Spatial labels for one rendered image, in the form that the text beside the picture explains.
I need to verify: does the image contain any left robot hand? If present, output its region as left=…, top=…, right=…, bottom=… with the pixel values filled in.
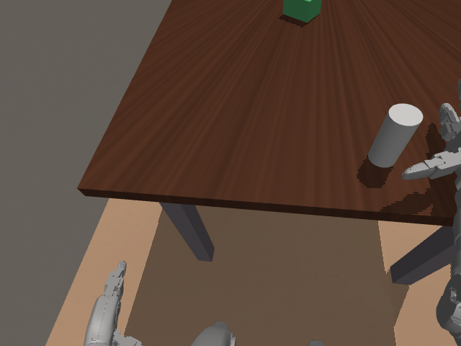
left=84, top=260, right=142, bottom=346

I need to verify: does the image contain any right robot hand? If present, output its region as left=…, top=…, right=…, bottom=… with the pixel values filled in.
left=402, top=79, right=461, bottom=180

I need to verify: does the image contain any right robot arm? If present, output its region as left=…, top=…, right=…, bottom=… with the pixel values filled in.
left=436, top=174, right=461, bottom=346

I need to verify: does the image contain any table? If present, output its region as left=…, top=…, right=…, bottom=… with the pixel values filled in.
left=77, top=0, right=461, bottom=285

